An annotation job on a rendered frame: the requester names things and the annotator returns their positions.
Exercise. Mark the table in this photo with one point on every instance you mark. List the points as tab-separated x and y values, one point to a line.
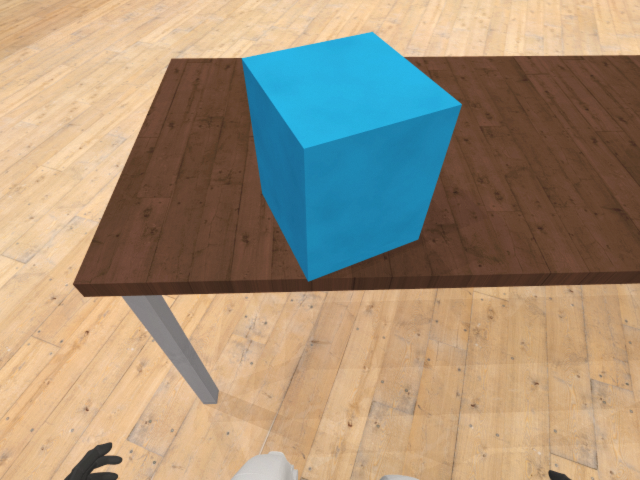
540	186

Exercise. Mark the left robot shin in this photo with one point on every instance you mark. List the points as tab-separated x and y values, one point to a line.
277	453

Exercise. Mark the carton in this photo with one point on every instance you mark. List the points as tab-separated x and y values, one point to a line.
350	139

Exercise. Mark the robot left thigh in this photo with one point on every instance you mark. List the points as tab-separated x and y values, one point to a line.
266	467

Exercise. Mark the robot left hand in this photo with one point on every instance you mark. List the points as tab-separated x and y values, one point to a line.
94	459

